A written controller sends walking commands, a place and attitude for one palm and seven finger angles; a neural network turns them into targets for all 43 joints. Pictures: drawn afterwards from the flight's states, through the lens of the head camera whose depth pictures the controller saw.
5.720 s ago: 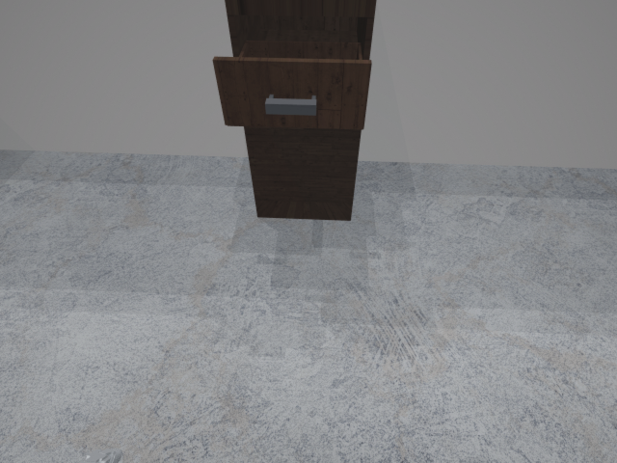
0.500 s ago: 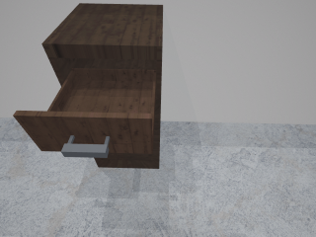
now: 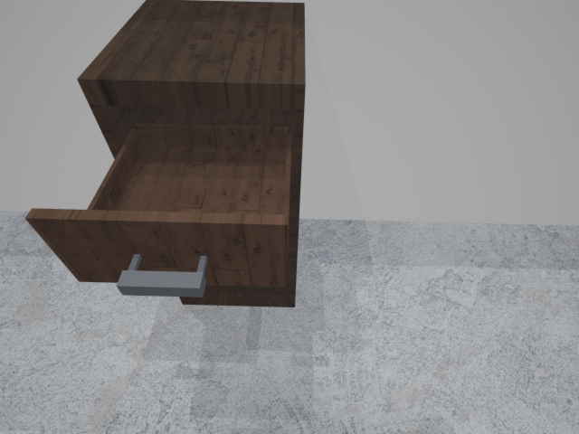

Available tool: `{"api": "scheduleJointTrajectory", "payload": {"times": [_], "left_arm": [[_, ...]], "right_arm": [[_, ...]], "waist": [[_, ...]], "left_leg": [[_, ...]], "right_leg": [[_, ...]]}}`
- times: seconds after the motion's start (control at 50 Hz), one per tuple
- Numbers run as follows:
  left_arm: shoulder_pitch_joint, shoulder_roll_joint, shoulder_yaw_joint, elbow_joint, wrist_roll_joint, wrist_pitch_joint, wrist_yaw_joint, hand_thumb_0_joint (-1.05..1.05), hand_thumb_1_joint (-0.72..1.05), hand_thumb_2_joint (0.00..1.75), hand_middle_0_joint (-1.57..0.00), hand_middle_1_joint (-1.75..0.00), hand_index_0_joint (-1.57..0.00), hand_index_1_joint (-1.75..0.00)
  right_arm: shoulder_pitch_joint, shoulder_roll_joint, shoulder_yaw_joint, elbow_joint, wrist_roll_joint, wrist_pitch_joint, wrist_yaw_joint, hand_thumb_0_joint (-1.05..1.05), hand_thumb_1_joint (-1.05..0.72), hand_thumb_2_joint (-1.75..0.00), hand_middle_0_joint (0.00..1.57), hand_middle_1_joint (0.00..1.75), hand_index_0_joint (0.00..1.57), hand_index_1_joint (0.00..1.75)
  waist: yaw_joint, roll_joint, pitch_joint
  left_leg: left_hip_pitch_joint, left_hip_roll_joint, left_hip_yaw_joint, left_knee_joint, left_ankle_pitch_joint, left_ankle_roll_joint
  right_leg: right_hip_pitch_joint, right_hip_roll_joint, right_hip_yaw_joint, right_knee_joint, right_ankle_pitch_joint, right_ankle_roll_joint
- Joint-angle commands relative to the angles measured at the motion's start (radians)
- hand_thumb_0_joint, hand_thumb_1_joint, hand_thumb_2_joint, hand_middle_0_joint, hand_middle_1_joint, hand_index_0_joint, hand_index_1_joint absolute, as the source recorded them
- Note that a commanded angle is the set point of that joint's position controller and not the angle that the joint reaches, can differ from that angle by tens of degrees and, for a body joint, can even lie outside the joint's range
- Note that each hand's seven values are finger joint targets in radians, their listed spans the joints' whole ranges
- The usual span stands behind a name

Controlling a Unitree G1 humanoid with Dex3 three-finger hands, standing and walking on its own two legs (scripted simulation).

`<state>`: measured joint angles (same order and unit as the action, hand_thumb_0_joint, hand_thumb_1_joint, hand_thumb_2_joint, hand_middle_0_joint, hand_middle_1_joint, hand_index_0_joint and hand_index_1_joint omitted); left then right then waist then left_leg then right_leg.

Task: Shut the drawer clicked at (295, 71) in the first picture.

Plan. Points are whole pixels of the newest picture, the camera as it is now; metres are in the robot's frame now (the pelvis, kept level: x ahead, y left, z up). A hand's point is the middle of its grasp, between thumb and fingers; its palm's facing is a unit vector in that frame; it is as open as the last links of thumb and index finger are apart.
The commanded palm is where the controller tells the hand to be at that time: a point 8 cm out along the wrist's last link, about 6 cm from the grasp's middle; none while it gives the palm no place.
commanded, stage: shuffle to correct the standing spot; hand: left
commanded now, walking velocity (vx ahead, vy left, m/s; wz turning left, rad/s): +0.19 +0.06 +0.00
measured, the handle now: (166, 271) +0.35 +0.22 -0.01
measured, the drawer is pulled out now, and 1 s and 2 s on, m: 0.30 0.30 0.30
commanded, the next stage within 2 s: come to a stop and stand still in 0.08 s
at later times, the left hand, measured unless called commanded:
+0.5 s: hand out of the picture +0.05 +0.18 -0.17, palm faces +0.04 -0.97 -0.24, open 7.4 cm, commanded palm none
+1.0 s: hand out of the picture +0.05 +0.19 -0.17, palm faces -0.02 -0.98 -0.22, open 7.4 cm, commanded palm none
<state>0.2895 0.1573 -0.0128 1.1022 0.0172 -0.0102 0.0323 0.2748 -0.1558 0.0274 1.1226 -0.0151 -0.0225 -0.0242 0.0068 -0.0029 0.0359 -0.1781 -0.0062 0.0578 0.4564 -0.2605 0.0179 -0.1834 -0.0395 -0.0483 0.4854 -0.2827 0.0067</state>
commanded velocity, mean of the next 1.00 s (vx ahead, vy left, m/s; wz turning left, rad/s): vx -0.01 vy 0.01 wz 0.00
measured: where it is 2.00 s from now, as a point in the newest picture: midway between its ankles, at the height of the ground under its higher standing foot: outside the picture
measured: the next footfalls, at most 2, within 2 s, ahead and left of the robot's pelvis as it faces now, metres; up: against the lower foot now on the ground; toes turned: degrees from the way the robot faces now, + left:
none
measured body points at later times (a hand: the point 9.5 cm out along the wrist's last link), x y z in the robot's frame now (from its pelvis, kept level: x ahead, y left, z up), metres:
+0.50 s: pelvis +0.04 +0.00 +0.00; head +0.07 +0.00 +0.45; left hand +0.05 +0.24 -0.16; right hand +0.05 -0.22 -0.16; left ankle -0.01 +0.11 -0.73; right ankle -0.01 -0.12 -0.73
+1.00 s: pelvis -0.03 +0.00 -0.01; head -0.02 +0.01 +0.44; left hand +0.05 +0.24 -0.15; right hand +0.05 -0.24 -0.15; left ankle -0.01 +0.11 -0.74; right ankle -0.01 -0.12 -0.74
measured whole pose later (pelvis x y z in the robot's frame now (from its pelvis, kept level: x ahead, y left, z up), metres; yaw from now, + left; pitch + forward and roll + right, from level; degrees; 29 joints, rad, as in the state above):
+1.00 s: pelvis -0.03 +0.00 -0.01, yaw +0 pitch -1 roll +0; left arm 0.22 0.21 -0.02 0.95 0.02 0.01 0.04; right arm 0.20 -0.19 -0.01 0.99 -0.02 0.01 -0.01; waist 0.00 -0.02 0.03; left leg -0.25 0.01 0.06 0.55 -0.27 0.02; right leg -0.24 -0.03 -0.06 0.53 -0.27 0.01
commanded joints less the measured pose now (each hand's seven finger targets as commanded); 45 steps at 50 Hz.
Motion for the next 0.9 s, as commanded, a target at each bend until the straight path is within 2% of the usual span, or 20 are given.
{"api": "scheduleJointTrajectory", "payload": {"times": [0.0, 0.08, 0.18, 0.22, 0.26, 0.28, 0.3, 0.32, 0.38, 0.42, 0.54, 0.56, 0.58, 0.6, 0.66, 0.68, 0.74, 0.76, 0.84, 0.88], "left_arm": [[0.076, 0.096, 0.028, -0.028, 0.005, -0.01, -0.003, 0.0, 0.9, 0.9, -0.2, -0.3, -0.2, -0.3], [0.103, 0.113, 0.041, -0.03, 0.004, -0.015, -0.007, 0.0, 0.9, 0.9, -0.2, -0.3, -0.2, -0.3], [0.136, 0.13, 0.061, -0.024, 0.003, -0.023, -0.002, 0.0, 0.9, 0.9, -0.2, -0.3, -0.2, -0.3], [0.11, 0.089, 0.048, -0.029, 0.005, -0.019, 0.004, 0.0, 0.9, 0.9, -0.2, -0.3, -0.2, -0.3], [0.088, 0.061, 0.036, -0.041, -0.004, -0.016, 0.018, 0.0, 0.9, 0.9, -0.2, -0.3, -0.2, -0.3], [0.089, 0.062, 0.038, -0.042, -0.012, -0.011, 0.025, 0.0, 0.9, 0.9, -0.2, -0.3, -0.2, -0.3], [0.096, 0.068, 0.04, -0.043, -0.014, -0.006, 0.028, 0.0, 0.9, 0.9, -0.2, -0.3, -0.2, -0.3], [0.101, 0.07, 0.042, -0.042, -0.014, -0.002, 0.029, 0.0, 0.9, 0.9, -0.2, -0.3, -0.2, -0.3], [0.122, 0.098, 0.054, -0.048, -0.008, -0.005, 0.03, 0.0, 0.9, 0.9, -0.2, -0.3, -0.2, -0.3], [0.114, 0.114, 0.058, -0.062, -0.005, -0.004, 0.029, 0.0, 0.9, 0.9, -0.2, -0.3, -0.2, -0.3], [0.064, 0.115, 0.054, -0.109, -0.003, 0.0, 0.023, 0.0, 0.9, 0.9, -0.2, -0.3, -0.2, -0.3], [0.01, 0.242, 0.041, -0.18, -0.001, 0.005, 0.022, 0.0, 0.9, 0.9, -0.2, -0.3, -0.2, -0.3], [0.016, 0.184, 0.046, -0.195, -0.001, 0.009, 0.021, 0.0, 0.9, 0.9, -0.2, -0.3, -0.2, -0.3], [0.021, 0.168, 0.041, -0.199, -0.004, 0.005, 0.02, 0.0, 0.9, 0.9, -0.2, -0.3, -0.2, -0.3], [0.023, 0.19, 0.041, -0.21, -0.001, -0.009, 0.026, 0.0, 0.9, 0.9, -0.2, -0.3, -0.2, -0.3], [0.006, 0.204, 0.047, -0.215, -0.003, -0.011, 0.026, 0.0, 0.9, 0.9, -0.2, -0.3, -0.2, -0.3], [-0.057, 0.216, 0.046, -0.234, -0.001, -0.004, 0.023, 0.0, 0.9, 0.9, -0.2, -0.3, -0.2, -0.3], [-0.069, 0.206, 0.038, -0.244, 0.002, 0.0, 0.022, 0.0, 0.9, 0.9, -0.2, -0.3, -0.2, -0.3], [-0.068, 0.189, 0.034, -0.231, -0.002, 0.006, 0.015, 0.0, 0.9, 0.9, -0.2, -0.3, -0.2, -0.3], [-0.044, 0.179, 0.029, -0.22, 0.0, 0.007, 0.013, 0.0, 0.9, 0.9, -0.2, -0.3, -0.2, -0.3]], "right_arm": [[0.06, -0.098, -0.025, -0.027, -0.003, 0.0, 0.004, 0.0, -0.9, -0.9, 0.2, 0.3, 0.2, 0.3], [0.059, -0.076, -0.026, -0.043, -0.005, -0.001, 0.009, 0.0, -0.9, -0.9, 0.2, 0.3, 0.2, 0.3], [0.072, -0.058, -0.023, -0.048, -0.003, -0.02, 0.003, 0.0, -0.9, -0.9, 0.2, 0.3, 0.2, 0.3], [0.127, -0.082, -0.023, -0.016, -0.002, -0.027, -0.006, 0.0, -0.9, -0.9, 0.2, 0.3, 0.2, 0.3], [0.166, -0.113, -0.028, -0.001, 0.005, -0.024, -0.024, 0.0, -0.9, -0.9, 0.2, 0.3, 0.2, 0.3], [0.151, -0.124, -0.029, -0.006, 0.008, -0.02, -0.031, 0.0, -0.9, -0.9, 0.2, 0.3, 0.2, 0.3], [0.131, -0.126, -0.035, -0.017, 0.011, -0.016, -0.034, 0.0, -0.9, -0.9, 0.2, 0.3, 0.2, 0.3], [0.113, -0.127, -0.039, -0.027, 0.012, -0.011, -0.035, 0.0, -0.9, -0.9, 0.2, 0.3, 0.2, 0.3], [0.08, -0.107, -0.052, -0.061, 0.012, -0.002, -0.035, 0.0, -0.9, -0.9, 0.2, 0.3, 0.2, 0.3], [0.075, -0.101, -0.06, -0.072, 0.008, 0.005, -0.031, 0.0, -0.9, -0.9, 0.2, 0.3, 0.2, 0.3], [0.039, -0.089, -0.057, -0.091, 0.003, 0.006, -0.02, 0.0, -0.9, -0.9, 0.2, 0.3, 0.2, 0.3], [-0.013, -0.183, -0.073, -0.179, -0.006, 0.008, -0.015, 0.0, -0.9, -0.9, 0.2, 0.3, 0.2, 0.3], [-0.028, -0.19, -0.096, -0.198, -0.008, -0.01, -0.012, 0.0, -0.9, -0.9, 0.2, 0.3, 0.2, 0.3], [-0.042, -0.163, -0.092, -0.21, -0.006, -0.004, -0.012, 0.0, -0.9, -0.9, 0.2, 0.3, 0.2, 0.3], [-0.045, -0.12, -0.081, -0.242, -0.007, 0.015, -0.003, 0.0, -0.9, -0.9, 0.2, 0.3, 0.2, 0.3], [-0.047, -0.109, -0.08, -0.242, -0.005, 0.022, 0.001, 0.0, -0.9, -0.9, 0.2, 0.3, 0.2, 0.3], [-0.055, -0.11, -0.08, -0.233, -0.006, 0.033, 0.006, 0.0, -0.9, -0.9, 0.2, 0.3, 0.2, 0.3], [-0.042, -0.112, -0.075, -0.225, -0.008, 0.031, 0.011, 0.0, -0.9, -0.9, 0.2, 0.3, 0.2, 0.3], [-0.078, -0.145, -0.073, -0.217, -0.008, 0.025, 0.013, 0.0, -0.9, -0.9, 0.2, 0.3, 0.2, 0.3], [-0.077, -0.15, -0.068, -0.209, -0.009, 0.023, 0.016, 0.0, -0.9, -0.9, 0.2, 0.3, 0.2, 0.3]], "waist": [[0.002, 0.002, 0.081], [0.005, -0.055, 0.108], [0.005, -0.076, 0.059], [-0.015, 0.062, 0.017], [-0.016, 0.168, -0.021], [-0.006, 0.172, -0.016], [0.002, 0.155, -0.015], [0.007, 0.129, -0.005], [0.008, 0.006, -0.013], [0.002, -0.034, -0.057], [0.003, -0.032, -0.077], [-0.013, -0.001, 0.042], [0.002, 0.08, -0.057], [0.004, 0.102, -0.146], [-0.002, -0.153, -0.124], [-0.011, -0.171, -0.098], [-0.029, -0.085, -0.004], [-0.03, -0.097, -0.002], [-0.013, 0.043, 0.041], [-0.006, 0.038, 0.014]], "left_leg": [[-0.095, 0.078, -0.086, -0.086, -0.117, 0.026], [-0.139, 0.034, -0.037, 0.003, -0.096, 0.02], [-0.124, 0.024, 0.007, 0.071, 0.039, 0.012], [0.027, 0.09, -0.066, 0.028, 0.444, 0.026], [0.132, 0.176, -0.13, 0.037, 1.011, 0.068], [0.161, 0.197, -0.143, 0.04, 1.166, 0.074], [0.178, 0.201, -0.139, 0.041, 1.187, 0.074], [0.169, 0.189, -0.131, 0.041, 1.137, 0.068], [0.076, 0.121, -0.074, 0.057, 0.806, 0.027], [0.047, 0.104, -0.05, 0.06, 0.628, 0.016], [0.031, 0.107, -0.065, 0.017, 0.458, 0.014], [0.039, 0.09, -0.111, -0.057, 0.418, 0.008], [0.039, 0.144, -0.14, 0.023, 0.502, 0.023], [0.066, 0.141, -0.128, 0.066, 0.567, 0.032], [-0.099, 0.052, -0.044, 0.156, 0.136, 0.001], [-0.135, 0.034, -0.037, 0.157, -0.014, -0.007], [-0.085, 0.041, -0.04, 0.124, 0.004, -0.009], [-0.062, 0.049, -0.036, 0.098, 0.052, -0.005], [-0.097, 0.096, -0.107, -0.002, 0.044, 0.014], [-0.096, 0.101, -0.11, -0.027, 0.016, 0.02]], "right_leg": [[-0.045, -0.064, 0.08, -0.086, -0.134, -0.058], [-0.041, -0.1, 0.14, -0.121, -0.163, -0.09], [0.038, -0.151, 0.146, -0.056, 0.169, -0.123], [-0.009, -0.066, 0.022, 0.091, 0.338, -0.072], [-0.043, -0.023, -0.024, 0.131, 0.209, -0.025], [-0.061, -0.021, -0.015, 0.115, 0.097, -0.017], [-0.064, -0.021, -0.01, 0.086, 0.061, -0.016], [-0.049, -0.026, -0.007, 0.056, 0.104, -0.016], [0.033, -0.081, 0.043, 0.055, 0.555, -0.031], [0.06, -0.112, 0.059, 0.083, 0.677, -0.043], [0.035, -0.104, 0.087, 0.053, 0.5, -0.053], [-0.054, -0.036, 0.067, 0.071, 0.273, -0.035], [-0.094, -0.048, 0.06, 0.104, 0.164, -0.03], [-0.057, -0.05, 0.07, 0.1, 0.256, -0.042], [0.043, -0.16, 0.195, 0.008, 0.519, -0.083], [0.044, -0.193, 0.214, -0.019, 0.484, -0.1], [-0.107, -0.171, 0.189, -0.082, 0.207, -0.095], [-0.106, -0.14, 0.162, -0.07, 0.197, -0.08], [-0.129, -0.07, 0.1, -0.064, -0.005, -0.032], [-0.096, -0.063, 0.093, -0.071, -0.012, -0.029]]}}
